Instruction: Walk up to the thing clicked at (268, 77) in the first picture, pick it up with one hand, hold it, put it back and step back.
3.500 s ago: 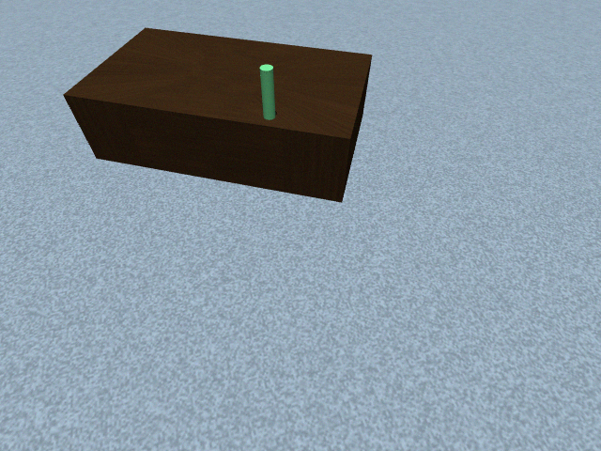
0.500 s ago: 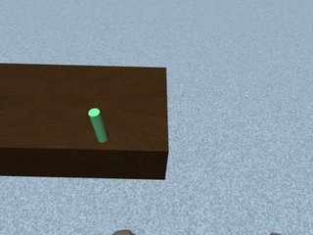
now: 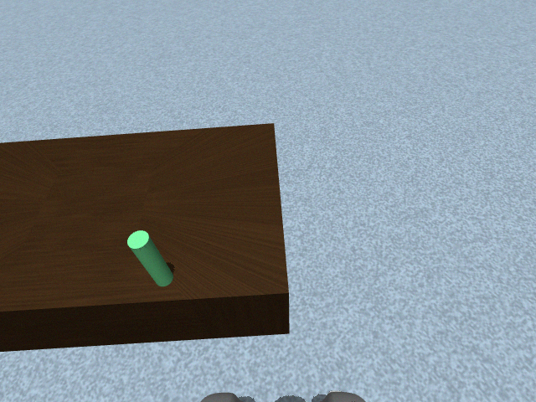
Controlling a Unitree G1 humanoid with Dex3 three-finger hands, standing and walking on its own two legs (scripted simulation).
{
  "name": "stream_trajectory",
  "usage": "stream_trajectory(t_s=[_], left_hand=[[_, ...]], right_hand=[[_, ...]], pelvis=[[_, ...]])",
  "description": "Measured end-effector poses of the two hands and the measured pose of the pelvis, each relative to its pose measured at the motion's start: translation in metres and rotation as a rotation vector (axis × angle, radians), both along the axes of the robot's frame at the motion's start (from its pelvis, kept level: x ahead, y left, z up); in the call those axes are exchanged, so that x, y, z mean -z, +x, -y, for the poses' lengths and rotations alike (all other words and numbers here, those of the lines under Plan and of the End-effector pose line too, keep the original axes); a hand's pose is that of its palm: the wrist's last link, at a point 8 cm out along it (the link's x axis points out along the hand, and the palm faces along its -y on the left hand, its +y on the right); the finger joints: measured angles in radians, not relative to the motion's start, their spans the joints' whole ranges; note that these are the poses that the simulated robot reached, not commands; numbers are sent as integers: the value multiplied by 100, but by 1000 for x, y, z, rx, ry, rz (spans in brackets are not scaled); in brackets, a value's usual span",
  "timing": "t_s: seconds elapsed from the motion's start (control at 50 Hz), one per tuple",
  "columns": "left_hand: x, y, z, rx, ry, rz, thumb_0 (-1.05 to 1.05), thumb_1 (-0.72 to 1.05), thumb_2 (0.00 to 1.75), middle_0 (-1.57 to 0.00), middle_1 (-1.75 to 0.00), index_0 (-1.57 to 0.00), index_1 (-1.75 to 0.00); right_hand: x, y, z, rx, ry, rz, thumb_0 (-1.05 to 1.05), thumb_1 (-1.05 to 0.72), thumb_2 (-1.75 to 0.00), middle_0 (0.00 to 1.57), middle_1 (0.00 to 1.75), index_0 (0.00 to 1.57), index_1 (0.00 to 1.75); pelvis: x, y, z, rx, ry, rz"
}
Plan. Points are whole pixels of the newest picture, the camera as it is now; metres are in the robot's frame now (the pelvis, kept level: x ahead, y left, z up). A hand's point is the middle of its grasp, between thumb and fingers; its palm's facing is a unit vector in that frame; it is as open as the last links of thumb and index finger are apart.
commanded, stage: walk up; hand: left
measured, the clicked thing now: (152, 260) +0.49 +0.33 -0.29
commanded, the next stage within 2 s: stand in 1.40 s
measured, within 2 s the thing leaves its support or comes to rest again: neither
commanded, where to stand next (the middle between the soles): +0.12 +0.04 m, yaw +1 degrees
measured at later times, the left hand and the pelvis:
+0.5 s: hand out of the picture +0.11 +0.28 -0.15, palm faces +0.01 -0.94 -0.33, open 7.4 cm; pelvis +0.04 +0.02 +0.01, yaw +1 degrees
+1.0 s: hand out of the picture +0.14 +0.28 -0.13, palm faces +0.02 -0.94 -0.34, open 7.4 cm; pelvis +0.05 +0.02 +0.03, yaw +1 degrees
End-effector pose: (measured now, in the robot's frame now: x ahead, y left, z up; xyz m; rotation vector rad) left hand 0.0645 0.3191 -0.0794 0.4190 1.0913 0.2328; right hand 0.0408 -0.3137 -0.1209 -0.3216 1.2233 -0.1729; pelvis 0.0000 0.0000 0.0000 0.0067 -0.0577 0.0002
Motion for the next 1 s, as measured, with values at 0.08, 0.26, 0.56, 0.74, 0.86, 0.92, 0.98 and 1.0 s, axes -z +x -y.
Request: stream_trajectory(t_s=[0.08, 0.26, 0.56, 0.74, 0.86, 0.92, 0.98, 1.0], left_hand=[[-5, 12, 2, 3, 1, 3, 1, 90, 90, -20, -30, -20, -30], [25, 37, -16, -36, -43, -24, 1, 90, 90, -20, -30, -20, -30], [26, 39, -7, -81, -113, -114, 1, 90, 90, -20, -30, -20, -30], [14, 44, -7, -102, -97, -124, 1, 90, 90, -20, -30, -20, -30], [11, 54, -6, -97, -98, -112, 1, 90, 90, -20, -30, -20, -30], [11, 58, -5, -91, -101, -108, 1, 90, 90, -20, -30, -20, -30], [11, 63, -4, -88, -106, -103, 1, 90, 90, -20, -30, -20, -30], [11, 64, -4, -86, -108, -102, 1, 90, 90, -20, -30, -20, -30]], right_hand=[[-2, 33, -7, -23, 12, 37, 0, -90, -90, 20, 30, 21, 30], [-6, 68, -26, -17, -27, 66, 0, -90, -90, 20, 30, 21, 30], [-25, 109, -47, -42, 2, 54, 0, -90, -90, 20, 30, 21, 30], [-27, 120, -44, -26, 13, 52, 0, -90, -90, 20, 30, 21, 30], [-27, 113, -42, -10, 12, 28, 0, -90, -90, 20, 30, 21, 30], [-27, 107, -41, -1, 10, 13, 0, -90, -90, 20, 30, 21, 30], [-27, 100, -41, 9, 8, -2, 0, -90, -90, 20, 30, 21, 30], [-27, 97, -40, 11, 7, -7, 0, -90, -90, 20, 30, 21, 30]], pelvis=[[-4, 11, -3, -1, 2, -4], [5, 28, -21, 2, 6, -1], [-16, 45, -24, -11, -17, -11], [-23, 49, -22, -15, -13, -8], [-26, 51, -22, -14, -12, -9], [-26, 52, -23, -14, -12, -9], [-27, 53, -23, -14, -12, -10], [-27, 54, -23, -14, -12, -10]])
